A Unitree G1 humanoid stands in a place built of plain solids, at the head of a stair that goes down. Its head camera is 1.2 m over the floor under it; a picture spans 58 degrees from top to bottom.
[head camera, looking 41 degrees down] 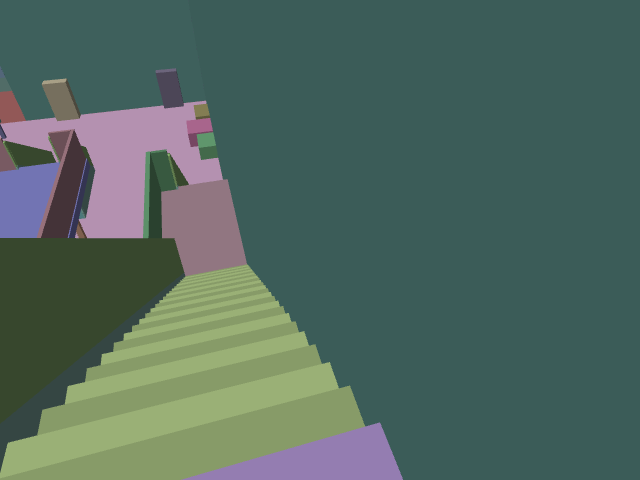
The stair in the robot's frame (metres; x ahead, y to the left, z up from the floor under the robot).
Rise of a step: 0.20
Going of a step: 0.24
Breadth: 1.23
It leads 16 degrees to the left of straight ahead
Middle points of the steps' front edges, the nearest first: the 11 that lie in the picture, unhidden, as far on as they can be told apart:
0.65 0.48 -0.19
0.88 0.55 -0.39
1.10 0.61 -0.59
1.33 0.68 -0.78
1.56 0.74 -0.98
1.79 0.81 -1.17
2.01 0.88 -1.37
2.24 0.94 -1.56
2.47 1.01 -1.76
2.69 1.07 -1.96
2.92 1.14 -2.15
